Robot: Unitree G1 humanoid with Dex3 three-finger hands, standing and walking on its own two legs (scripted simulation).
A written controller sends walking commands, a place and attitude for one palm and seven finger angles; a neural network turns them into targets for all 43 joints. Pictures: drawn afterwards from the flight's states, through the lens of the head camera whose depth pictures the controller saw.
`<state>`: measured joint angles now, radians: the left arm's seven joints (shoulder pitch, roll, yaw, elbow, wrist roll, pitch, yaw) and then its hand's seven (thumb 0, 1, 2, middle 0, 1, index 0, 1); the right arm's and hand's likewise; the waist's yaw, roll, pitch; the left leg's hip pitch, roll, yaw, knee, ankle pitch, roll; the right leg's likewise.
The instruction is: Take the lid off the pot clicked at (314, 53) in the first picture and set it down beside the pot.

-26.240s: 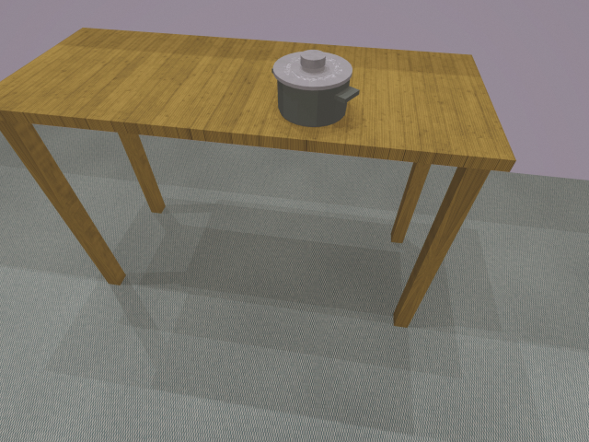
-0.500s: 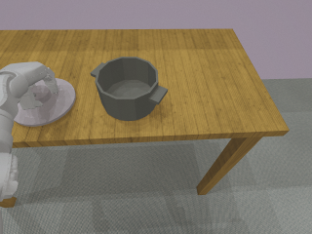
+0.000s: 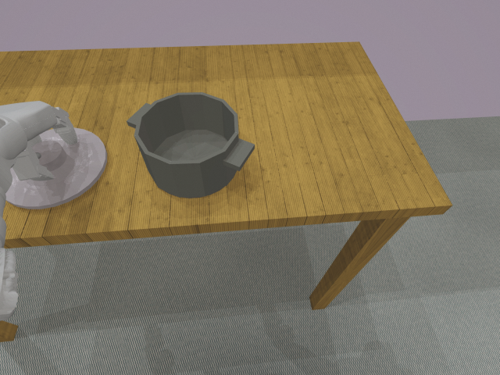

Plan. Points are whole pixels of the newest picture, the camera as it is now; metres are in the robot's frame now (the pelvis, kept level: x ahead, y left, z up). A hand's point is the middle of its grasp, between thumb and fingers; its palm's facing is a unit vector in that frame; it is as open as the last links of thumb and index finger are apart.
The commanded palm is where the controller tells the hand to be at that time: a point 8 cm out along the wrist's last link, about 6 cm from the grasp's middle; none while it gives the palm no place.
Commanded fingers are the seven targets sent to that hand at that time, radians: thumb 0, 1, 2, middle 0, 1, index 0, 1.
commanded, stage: open the fingers wide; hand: left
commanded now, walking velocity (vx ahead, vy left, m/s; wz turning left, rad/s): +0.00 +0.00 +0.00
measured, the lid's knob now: (46, 156) +0.46 +0.33 +0.08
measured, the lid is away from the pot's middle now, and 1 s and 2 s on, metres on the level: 0.24 0.24 0.24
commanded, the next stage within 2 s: raise the empty hand in 0.30 s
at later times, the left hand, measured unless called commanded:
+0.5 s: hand (26, 162) +0.42 +0.33 +0.10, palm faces -0.40 -0.08 -0.91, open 11.0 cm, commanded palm +0.43 +0.33 +0.18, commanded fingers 0.00 -0.10 0.83 -0.43 -0.70 -0.43 -0.70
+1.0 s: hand (12, 121) +0.44 +0.33 +0.17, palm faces -0.31 -0.07 -0.95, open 11.0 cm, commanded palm +0.44 +0.32 +0.23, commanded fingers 0.00 -0.10 0.83 -0.43 -0.70 -0.43 -0.70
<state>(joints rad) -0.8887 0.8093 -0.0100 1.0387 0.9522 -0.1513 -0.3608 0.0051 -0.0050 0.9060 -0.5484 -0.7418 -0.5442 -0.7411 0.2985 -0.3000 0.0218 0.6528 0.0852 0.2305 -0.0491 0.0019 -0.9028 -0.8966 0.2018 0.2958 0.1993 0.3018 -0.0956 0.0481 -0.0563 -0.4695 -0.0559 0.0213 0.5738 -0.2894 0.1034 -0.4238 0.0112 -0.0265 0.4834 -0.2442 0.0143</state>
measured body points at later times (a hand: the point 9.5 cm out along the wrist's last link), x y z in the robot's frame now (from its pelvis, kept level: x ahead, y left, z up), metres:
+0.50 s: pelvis +0.00 +0.00 +0.00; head +0.06 +0.01 +0.45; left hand +0.44 +0.33 +0.16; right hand +0.07 -0.27 -0.12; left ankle -0.01 +0.05 -0.73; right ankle -0.01 -0.14 -0.73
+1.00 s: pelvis +0.00 +0.01 +0.01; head +0.04 +0.01 +0.45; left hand +0.46 +0.33 +0.22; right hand +0.06 -0.25 -0.12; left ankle -0.01 +0.05 -0.73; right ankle -0.01 -0.14 -0.73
